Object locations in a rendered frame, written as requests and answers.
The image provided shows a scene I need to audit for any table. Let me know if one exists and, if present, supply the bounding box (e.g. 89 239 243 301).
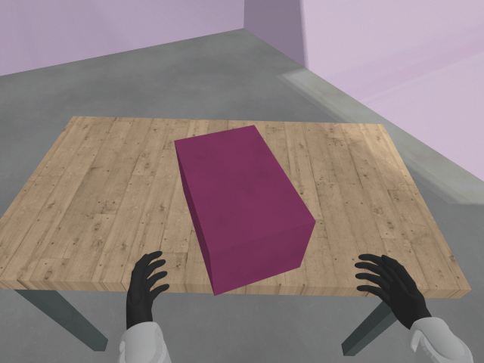
0 116 471 356

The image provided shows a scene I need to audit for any right robot forearm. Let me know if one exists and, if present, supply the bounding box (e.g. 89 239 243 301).
408 317 473 363

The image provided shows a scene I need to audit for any robot right hand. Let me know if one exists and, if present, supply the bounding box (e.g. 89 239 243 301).
355 254 432 330

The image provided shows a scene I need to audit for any robot left hand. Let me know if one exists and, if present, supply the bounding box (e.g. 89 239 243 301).
126 251 169 330

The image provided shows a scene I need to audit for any carton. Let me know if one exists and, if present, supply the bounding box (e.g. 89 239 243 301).
174 125 316 296

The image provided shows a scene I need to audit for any left robot forearm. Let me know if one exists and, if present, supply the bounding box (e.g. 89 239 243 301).
117 321 172 363

